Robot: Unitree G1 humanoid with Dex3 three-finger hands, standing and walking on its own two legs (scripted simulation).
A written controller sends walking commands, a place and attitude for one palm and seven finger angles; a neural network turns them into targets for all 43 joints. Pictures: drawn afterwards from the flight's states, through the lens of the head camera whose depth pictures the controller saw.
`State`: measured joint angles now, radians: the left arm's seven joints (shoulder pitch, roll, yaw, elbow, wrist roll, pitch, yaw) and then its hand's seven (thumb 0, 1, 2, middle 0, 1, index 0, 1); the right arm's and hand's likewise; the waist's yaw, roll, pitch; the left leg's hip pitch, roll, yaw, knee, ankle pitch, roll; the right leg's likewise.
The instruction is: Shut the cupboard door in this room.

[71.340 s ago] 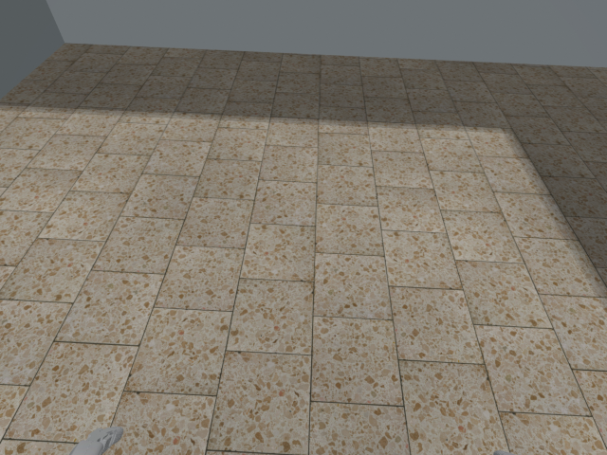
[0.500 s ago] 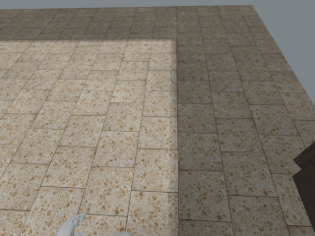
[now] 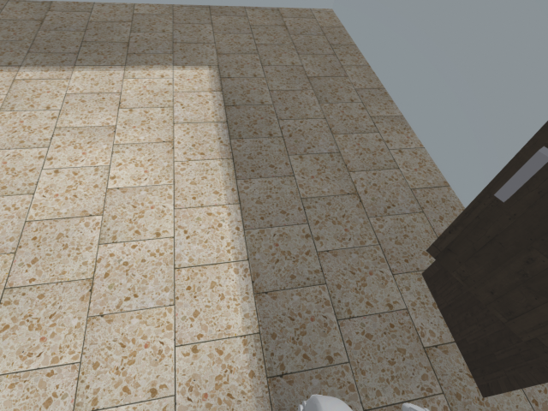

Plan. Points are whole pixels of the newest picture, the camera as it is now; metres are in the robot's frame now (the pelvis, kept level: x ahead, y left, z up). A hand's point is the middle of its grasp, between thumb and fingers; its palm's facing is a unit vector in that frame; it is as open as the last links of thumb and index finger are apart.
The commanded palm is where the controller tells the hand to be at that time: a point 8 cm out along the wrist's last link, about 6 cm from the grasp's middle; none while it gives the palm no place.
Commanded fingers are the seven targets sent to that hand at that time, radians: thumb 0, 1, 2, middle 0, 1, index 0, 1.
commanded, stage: turn to face it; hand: left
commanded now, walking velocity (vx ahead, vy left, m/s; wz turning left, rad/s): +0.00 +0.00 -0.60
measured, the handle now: (527, 172) +0.61 -0.48 +0.02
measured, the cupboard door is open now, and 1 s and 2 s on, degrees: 25 25 25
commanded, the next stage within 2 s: take the last steps up to it in 1.38 s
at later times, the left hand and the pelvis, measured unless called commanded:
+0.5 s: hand (201, 406) +0.14 +0.12 -0.15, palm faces -0.27 -0.93 -0.26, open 7.3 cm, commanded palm none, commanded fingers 0.00 0.90 0.90 -0.20 -0.30 -0.20 -0.30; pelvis -0.01 -0.04 +0.00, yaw -17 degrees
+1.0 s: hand (206, 378) +0.19 +0.12 -0.16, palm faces -0.50 -0.84 -0.23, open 7.4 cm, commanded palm none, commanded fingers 0.00 0.90 0.90 -0.20 -0.30 -0.20 -0.30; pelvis +0.00 -0.02 +0.00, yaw -34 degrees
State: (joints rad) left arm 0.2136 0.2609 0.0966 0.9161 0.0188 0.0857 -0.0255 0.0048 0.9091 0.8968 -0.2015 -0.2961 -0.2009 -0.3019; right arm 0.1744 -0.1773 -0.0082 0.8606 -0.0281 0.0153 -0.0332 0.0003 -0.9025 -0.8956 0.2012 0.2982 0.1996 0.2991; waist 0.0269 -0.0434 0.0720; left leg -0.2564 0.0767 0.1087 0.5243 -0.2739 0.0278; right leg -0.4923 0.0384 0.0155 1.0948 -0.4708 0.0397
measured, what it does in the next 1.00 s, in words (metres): steps on the spot, turning right: right foot, then left foot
